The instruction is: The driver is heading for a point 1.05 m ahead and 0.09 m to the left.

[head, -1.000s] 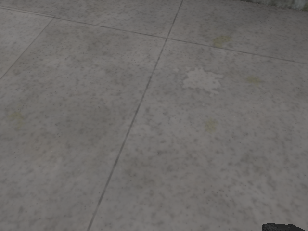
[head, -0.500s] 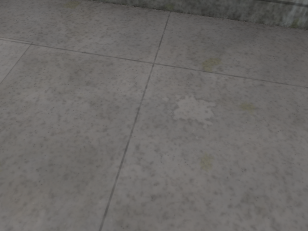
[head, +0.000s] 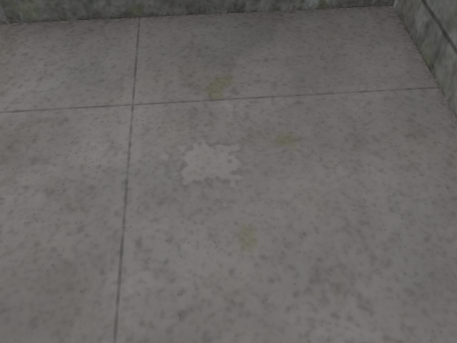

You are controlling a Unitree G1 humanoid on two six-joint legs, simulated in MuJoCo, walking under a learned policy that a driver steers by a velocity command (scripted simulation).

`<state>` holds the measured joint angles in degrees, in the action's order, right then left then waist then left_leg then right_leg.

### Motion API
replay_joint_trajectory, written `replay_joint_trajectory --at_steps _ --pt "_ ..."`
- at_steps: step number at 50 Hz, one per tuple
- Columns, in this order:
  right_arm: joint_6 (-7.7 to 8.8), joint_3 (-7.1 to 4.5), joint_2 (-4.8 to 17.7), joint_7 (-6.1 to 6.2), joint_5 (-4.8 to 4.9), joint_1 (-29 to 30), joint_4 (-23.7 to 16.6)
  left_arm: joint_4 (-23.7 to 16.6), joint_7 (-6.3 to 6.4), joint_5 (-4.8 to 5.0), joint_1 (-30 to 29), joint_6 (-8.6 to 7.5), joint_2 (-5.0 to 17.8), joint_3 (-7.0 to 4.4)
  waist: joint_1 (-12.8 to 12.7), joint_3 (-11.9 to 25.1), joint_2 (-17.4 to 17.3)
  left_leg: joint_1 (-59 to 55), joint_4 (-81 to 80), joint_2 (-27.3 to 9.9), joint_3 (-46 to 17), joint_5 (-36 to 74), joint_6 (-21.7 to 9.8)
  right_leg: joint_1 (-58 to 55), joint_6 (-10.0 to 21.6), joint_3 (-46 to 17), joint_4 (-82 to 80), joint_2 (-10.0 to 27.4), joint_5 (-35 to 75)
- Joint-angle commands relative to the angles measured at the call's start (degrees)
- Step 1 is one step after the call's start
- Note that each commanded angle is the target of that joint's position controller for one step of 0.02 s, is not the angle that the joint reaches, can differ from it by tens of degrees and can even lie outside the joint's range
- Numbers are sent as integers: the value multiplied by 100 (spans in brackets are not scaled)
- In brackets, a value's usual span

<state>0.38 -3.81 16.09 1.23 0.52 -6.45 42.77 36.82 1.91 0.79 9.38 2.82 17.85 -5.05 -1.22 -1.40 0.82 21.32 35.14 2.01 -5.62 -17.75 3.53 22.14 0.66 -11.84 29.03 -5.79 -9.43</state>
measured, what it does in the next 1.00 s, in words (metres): walks ahead: left foot, then right foot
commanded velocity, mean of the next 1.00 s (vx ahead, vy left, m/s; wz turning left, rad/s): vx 0.32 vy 0.00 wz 0.03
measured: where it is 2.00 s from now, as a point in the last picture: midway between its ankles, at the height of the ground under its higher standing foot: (206, 247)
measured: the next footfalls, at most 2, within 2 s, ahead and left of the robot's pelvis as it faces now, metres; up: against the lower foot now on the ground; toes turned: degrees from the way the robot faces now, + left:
left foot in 0.02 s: +0.06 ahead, +0.13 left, +0.00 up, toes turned -6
right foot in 0.44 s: +0.03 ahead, -0.13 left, +0.00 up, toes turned -10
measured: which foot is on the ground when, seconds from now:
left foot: up 0.00-0.00, down 0.02-0.44, up 0.46-0.90, down 0.92-1.00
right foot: down 0.00-0.02, up 0.04-0.42, down 0.44-0.92, up 0.94-1.00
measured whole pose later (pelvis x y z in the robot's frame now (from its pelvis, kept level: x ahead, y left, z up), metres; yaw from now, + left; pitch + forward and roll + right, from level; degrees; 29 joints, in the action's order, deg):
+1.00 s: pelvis +0.26 +0.01 -0.02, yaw +7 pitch +2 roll +0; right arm 2.7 -3.8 17.3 -2.6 1.3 -6.7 36.8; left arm 44.4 0.5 1.3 19.4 -5.1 16.2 -2.9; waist -1.6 -4.0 -0.1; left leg 27.8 36.2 4.7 2.0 -10.7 -6.5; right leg 12.5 -1.0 0.2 67.8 2.4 -27.6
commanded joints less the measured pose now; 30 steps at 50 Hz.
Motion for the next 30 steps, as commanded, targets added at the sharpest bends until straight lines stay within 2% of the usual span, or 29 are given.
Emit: replay_joint_trajectory --at_steps 1,2,3,4,5,6,7,9,11,13,15,18,20,21,22,23,24,25,26,28,30 --pt "158 -261 735 -35 -39 -539 -249 -470 39 43 -94 -5 686 -169 244 874 746 -1124 -1390 -389 -79 797 -317 -335 584 -1301 -142 913 11" --pt "116 -344 1156 7 -156 -545 -337 -469 20 -35 216 -6 339 -82 8 891 -561 -1640 -1661 -1719 -1299 1399 -826 463 237 -460 1182 231 -1708" --pt "101 -382 1375 -35 -391 -426 -356 -691 -2 -10 116 -97 593 -174 -56 572 -1930 -1165 -1970 -2573 -2635 2066 -1747 1380 -17 239 2380 -240 -2796" --pt "138 -304 1052 -19 -368 -108 -550 -534 -13 -49 235 -131 1022 -304 -83 486 -1313 -1021 -1939 -2528 -2321 2044 -1889 1365 -163 83 3396 144 -2473" --pt "141 -234 773 9 -280 157 -609 -375 -20 -3 330 -92 1115 -363 -165 400 -930 -924 -1799 -2139 -1627 1950 -1618 1349 -239 174 3772 181 -2069" --pt "128 -196 660 33 -189 273 -671 -230 10 -10 459 -16 956 -344 -187 368 -748 -981 -1713 -1791 -1126 1806 -1398 1365 -353 281 4057 222 -1773" --pt "112 -168 605 64 -109 274 -667 -222 8 -18 479 35 823 -307 -118 292 -756 -1048 -1679 -1701 -877 1936 -1388 1495 -458 333 4351 251 -1529" --pt "65 -152 621 137 -101 -148 -585 -376 -53 31 233 30 570 -202 118 332 -904 -1248 -1973 -1470 -546 675 -1375 1639 -533 699 4119 395 -1070" --pt "52 -181 730 172 -86 -653 -476 -566 -93 45 -189 -44 428 -113 451 310 -1089 -1722 -2203 -1532 -731 -393 -1445 1879 -567 812 3434 479 -1047" --pt "96 -217 861 148 -65 -853 -414 -628 -136 8 -311 -131 323 -44 539 340 -1096 -1882 -2313 -1671 -820 -713 -1494 1652 -521 867 2700 578 -1210" --pt "152 -243 953 86 -28 -826 -385 -594 -183 -13 -294 -230 196 33 517 278 -1116 -1611 -2413 -1707 -663 -669 -1485 1043 -378 1092 1902 653 -1357" --pt "197 -268 1073 -40 65 -886 -284 -494 -252 6 -194 -364 247 44 468 29 -1146 -986 -2393 -1647 -477 -461 -1524 23 -124 1417 814 566 -1435" --pt "159 -233 1064 -124 175 -836 -221 -296 -284 35 246 -459 217 26 152 -32 -946 -566 -2100 -1555 -479 -415 -1501 -939 86 1544 -427 435 -625" --pt "153 -177 929 -154 180 -846 -191 -126 -272 47 624 -479 260 -12 -45 56 -813 -182 -1801 -1431 -438 -280 -1383 -1723 172 1548 -837 392 -337" --pt "197 -56 578 -195 127 -720 -224 -1 -218 40 1169 -491 382 -62 -316 374 -624 502 -1177 -1162 -230 -332 -1087 -2826 260 1082 -819 791 -308" --pt "271 137 -20 -278 -37 -424 -436 70 -135 -59 1922 -488 815 -147 -570 834 733 1600 934 -484 442 -1259 -598 -3846 559 -540 -993 2172 -48" --pt "366 22 279 -232 113 -481 -644 61 -166 -155 1955 -533 1376 -297 -511 524 1393 2644 2061 -193 350 -1755 -494 -3286 1379 -1925 -1476 3164 -1153" --pt "386 -102 745 -206 206 -325 -603 38 -194 -111 1743 -640 937 -196 -533 125 870 2883 2745 -508 -68 -1366 -532 -2924 1467 -1805 -1700 2961 -2120" --pt "368 -153 814 -230 242 -376 -546 47 -202 -66 1414 -722 599 -80 -343 -237 952 3148 2891 -558 -187 -758 -588 -2792 1236 -1330 -1844 2623 -2356" --pt "328 -175 734 -218 139 -474 -397 32 -216 -64 948 -795 378 -5 -133 -475 820 3083 2864 -671 -251 140 -510 -2480 936 -395 -2058 2260 -1166" --pt "310 -132 500 -239 125 -576 -308 74 -191 -150 915 -859 263 9 -40 -365 634 2808 2907 -628 -189 784 -407 -2288 810 410 -2081 2032 236"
